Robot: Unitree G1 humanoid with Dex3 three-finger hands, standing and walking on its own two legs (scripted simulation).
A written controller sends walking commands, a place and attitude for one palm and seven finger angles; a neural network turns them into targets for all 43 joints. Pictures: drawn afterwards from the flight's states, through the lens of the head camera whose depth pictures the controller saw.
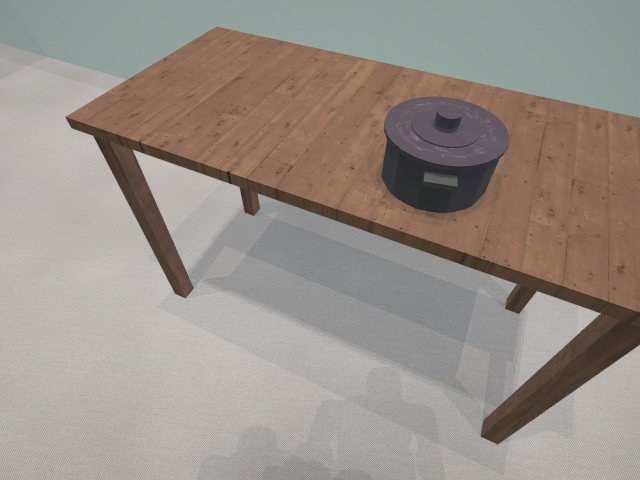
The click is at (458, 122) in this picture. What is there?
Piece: lid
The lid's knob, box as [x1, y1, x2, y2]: [435, 106, 462, 128]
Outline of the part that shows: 439,107 437,110 435,122 439,126 445,128 456,127 459,124 462,112 458,108 453,106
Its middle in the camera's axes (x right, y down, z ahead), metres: +0.21 -0.20 +0.65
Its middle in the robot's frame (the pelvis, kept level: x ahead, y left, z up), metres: +0.65 -0.18 +0.12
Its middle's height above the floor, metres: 0.89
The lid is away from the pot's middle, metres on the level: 0.00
